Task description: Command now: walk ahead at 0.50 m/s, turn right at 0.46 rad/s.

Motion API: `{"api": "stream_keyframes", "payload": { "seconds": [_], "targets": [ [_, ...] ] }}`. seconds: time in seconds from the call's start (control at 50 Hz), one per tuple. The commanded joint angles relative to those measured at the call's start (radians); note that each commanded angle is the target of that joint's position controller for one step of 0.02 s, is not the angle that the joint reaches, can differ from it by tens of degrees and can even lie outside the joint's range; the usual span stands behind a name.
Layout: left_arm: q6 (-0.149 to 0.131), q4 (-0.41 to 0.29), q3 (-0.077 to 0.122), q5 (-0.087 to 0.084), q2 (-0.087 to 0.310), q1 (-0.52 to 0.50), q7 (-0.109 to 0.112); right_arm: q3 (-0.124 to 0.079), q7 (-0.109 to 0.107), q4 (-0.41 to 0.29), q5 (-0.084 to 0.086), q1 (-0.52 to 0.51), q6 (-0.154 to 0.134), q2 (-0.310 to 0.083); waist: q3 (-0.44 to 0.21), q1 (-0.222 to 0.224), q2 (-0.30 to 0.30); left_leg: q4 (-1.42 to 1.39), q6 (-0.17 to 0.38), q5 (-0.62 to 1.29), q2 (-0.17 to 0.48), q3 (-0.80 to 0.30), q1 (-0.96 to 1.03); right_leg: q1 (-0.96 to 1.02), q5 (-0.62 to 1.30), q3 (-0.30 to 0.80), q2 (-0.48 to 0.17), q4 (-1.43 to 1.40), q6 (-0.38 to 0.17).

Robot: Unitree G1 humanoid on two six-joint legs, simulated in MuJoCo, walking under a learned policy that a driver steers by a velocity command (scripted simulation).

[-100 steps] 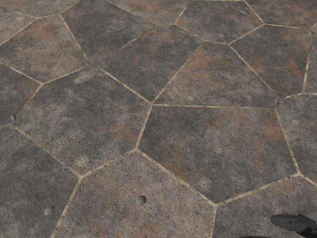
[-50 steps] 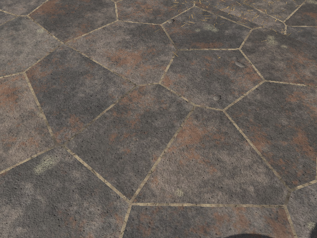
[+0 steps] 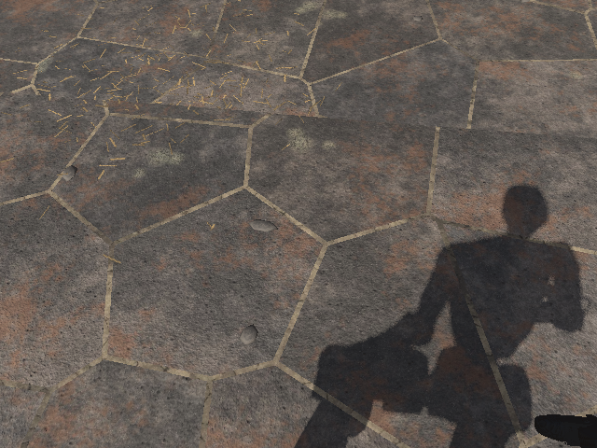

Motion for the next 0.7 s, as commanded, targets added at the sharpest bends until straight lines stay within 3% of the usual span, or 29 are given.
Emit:
{"api": "stream_keyframes", "payload": {
  "seconds": [0.02,0.08,0.12,0.14,0.16,0.18,0.2,0.22,0.24,0.26,0.28,0.3,0.34,0.4,0.48,0.54,0.58,0.62,0.64,0.66,0.68,0.7],
  "targets": [
    [-0.011,-0.042,0.043,-0.005,0.162,0.028,0.009,-0.006,0.013,-0.079,0.012,-0.091,-0.018,-0.055,-0.03,0.018,-0.118,-0.113,0.003,0.14,-0.061,0.057,0.156,-0.096,0.153,0.145,-0.215,-0.09,-0.121],
    [-0.006,-0.018,0.038,-0.002,0.149,0.06,0.012,-0.014,0.026,-0.089,0.011,-0.101,-0.031,-0.087,-0.023,0.016,-0.132,-0.168,0.045,0.058,-0.057,0.043,0.131,0.029,0.171,0.209,-0.272,-0.014,-0.111],
    [0.001,-0.013,0.041,0.003,0.158,0.051,0.013,-0.023,0.026,-0.079,0.011,-0.049,-0.039,-0.108,-0.027,-0.017,-0.161,-0.188,0.082,-0.035,-0.068,0.064,0.182,0.077,0.285,0.231,-0.292,0.043,-0.096],
    [0.003,-0.017,0.036,0.003,0.147,0.035,0.012,-0.036,0.022,-0.054,0.006,0.037,-0.043,-0.129,-0.067,-0.065,-0.159,-0.224,0.111,-0.039,-0.089,0.089,0.297,0.081,0.423,0.209,-0.256,0.131,-0.077],
    [0.003,-0.029,0.022,0.011,0.114,0.024,0.009,-0.05,0.018,-0.031,-0.007,0.17,-0.047,-0.166,-0.185,-0.128,-0.129,-0.187,0.166,-0.01,-0.014,0.026,0.518,0.016,0.438,0.164,-0.204,0.322,-0.047],
    [-0.006,-0.041,0.004,0.006,0.064,0.121,0.009,-0.072,0.015,-0.01,-0.02,0.317,-0.045,-0.246,-0.35,-0.135,0.058,-0.178,0.301,-0.086,0.186,-0.296,0.892,-0.281,0.192,0.064,-0.08,0.664,0.028],
    [-0.015,-0.031,-0.006,-0.01,0.057,0.18,0.01,-0.073,0.027,0.039,0.007,0.392,-0.032,-0.224,-0.398,-0.135,0.283,-0.332,0.386,-0.337,0.306,-0.655,1.02,-0.52,-0.342,0.039,-0.009,0.898,0.068],
    [-0.021,-0.038,0.011,-0.022,0.142,0.097,0.007,-0.049,0.029,0.029,0.029,0.349,-0.027,-0.15,-0.256,-0.154,0.153,-0.374,0.346,-0.517,0.286,-0.628,0.932,-0.631,-0.316,0.086,-0.068,0.98,0.061],
    [-0.023,-0.062,0.012,-0.019,0.155,-0.009,0.006,-0.038,0.024,0.014,0.021,0.282,-0.018,-0.117,-0.146,-0.151,0.068,-0.387,0.308,-0.49,0.248,-0.485,0.801,-0.646,-0.236,0.043,-0.114,0.977,0.056],
    [-0.027,-0.079,0.011,-0.003,0.144,-0.07,0.004,-0.029,0.023,0.01,0.008,0.231,-0.011,-0.101,-0.061,-0.128,0.018,-0.416,0.296,-0.385,0.206,-0.383,0.666,-0.631,-0.171,0.008,-0.151,0.914,0.056],
    [-0.028,-0.081,0.015,0.009,0.135,-0.081,0.002,-0.02,0.021,0.009,-0.001,0.203,-0.012,-0.078,-0.04,-0.101,0.024,-0.436,0.286,-0.291,0.173,-0.316,0.592,-0.589,-0.121,0.002,-0.188,0.845,0.055],
    [-0.026,-0.077,0.013,0.009,0.117,-0.063,-0.001,-0.015,0.02,0.011,-0.006,0.194,-0.013,-0.07,-0.039,-0.082,0.046,-0.456,0.279,-0.22,0.146,-0.268,0.545,-0.54,-0.096,-0.007,-0.205,0.806,0.059],
    [-0.021,-0.07,0.005,0.007,0.081,-0.045,-0.003,-0.016,0.019,0.025,0.005,0.206,-0.017,-0.079,-0.047,-0.069,0.067,-0.486,0.292,-0.118,0.127,-0.194,0.511,-0.512,-0.077,-0.034,-0.217,0.734,0.071],
    [-0.023,-0.101,-0.009,0.016,0.057,-0.135,-0.002,-0.028,0.009,0.045,0.014,0.233,-0.015,-0.126,-0.031,-0.087,0.039,-0.522,0.301,-0.006,0.123,-0.111,0.509,-0.538,0.045,-0.059,-0.23,0.554,0.096],
    [-0.034,-0.125,-0.021,0.009,0.037,-0.261,-0.016,-0.03,0.002,0.073,0.026,0.288,-0.002,-0.147,-0.014,-0.132,0.034,-0.523,0.264,0.033,0.084,-0.007,0.508,-0.463,0.255,-0.096,-0.196,0.311,0.105],
    [-0.039,-0.15,-0.021,-0.001,0.044,-0.341,-0.029,-0.029,0.001,0.103,0.031,0.35,0.011,-0.153,0.006,-0.159,0.035,-0.501,0.257,0.03,0.115,-0.012,0.566,-0.451,0.282,-0.103,-0.176,0.232,0.096],
    [-0.044,-0.166,-0.018,-0.002,0.057,-0.372,-0.039,-0.031,-0.001,0.118,0.033,0.366,0.023,-0.16,0.016,-0.153,0.041,-0.468,0.244,0.064,0.147,-0.024,0.631,-0.46,0.227,-0.1,-0.167,0.192,0.074],
    [-0.048,-0.163,-0.009,-0.001,0.082,-0.34,-0.044,-0.037,-0.006,0.125,0.034,0.359,0.034,-0.178,-0.005,-0.117,0.054,-0.404,0.225,0.187,0.163,-0.023,0.678,-0.393,0.16,-0.113,-0.149,0.159,0.045],
    [-0.049,-0.143,0.004,0.004,0.105,-0.264,-0.042,-0.038,-0.009,0.123,0.036,0.34,0.039,-0.185,-0.05,-0.066,0.055,-0.313,0.207,0.34,0.143,0.006,0.674,-0.273,0.157,-0.138,-0.123,0.127,0.023],
    [-0.047,-0.098,0.028,0.009,0.15,-0.121,-0.035,-0.03,-0.011,0.119,0.032,0.337,0.042,-0.167,-0.145,0.001,0.037,-0.145,0.181,0.419,0.095,0.046,0.62,-0.06,0.175,-0.147,-0.116,0.121,-0.009],
    [-0.043,-0.065,0.049,0.021,0.222,0.066,-0.024,-0.008,-0.013,0.089,0.007,0.331,0.038,-0.118,-0.298,0.072,-0.062,0.156,0.143,0.184,0.041,0.088,0.422,0.246,0.218,0.045,-0.293,0.166,-0.078],
    [-0.037,-0.043,0.062,0.02,0.298,0.107,-0.027,0.028,-0.006,0.073,0.008,0.455,0.016,0.0,-0.415,0.006,-0.334,0.491,0.083,-0.498,-0.136,0.099,0.032,0.549,0.037,0.503,-0.509,0.07,-0.24]
  ]
}}
Velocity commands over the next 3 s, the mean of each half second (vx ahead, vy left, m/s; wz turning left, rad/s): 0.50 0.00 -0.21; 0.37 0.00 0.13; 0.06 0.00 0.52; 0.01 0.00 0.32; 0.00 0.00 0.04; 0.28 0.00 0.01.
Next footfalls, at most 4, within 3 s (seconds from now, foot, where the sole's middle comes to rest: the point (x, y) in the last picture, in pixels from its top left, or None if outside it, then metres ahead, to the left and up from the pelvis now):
0.16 left None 0.28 0.15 -0.78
0.68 right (400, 413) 0.54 -0.12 -0.78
1.16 left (302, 350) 0.69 0.10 -0.78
1.58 right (398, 343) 0.71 -0.13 -0.78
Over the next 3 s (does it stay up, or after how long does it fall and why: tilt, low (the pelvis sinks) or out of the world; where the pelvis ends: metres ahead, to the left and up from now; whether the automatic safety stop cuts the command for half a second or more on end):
stays up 0.73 0.00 0.00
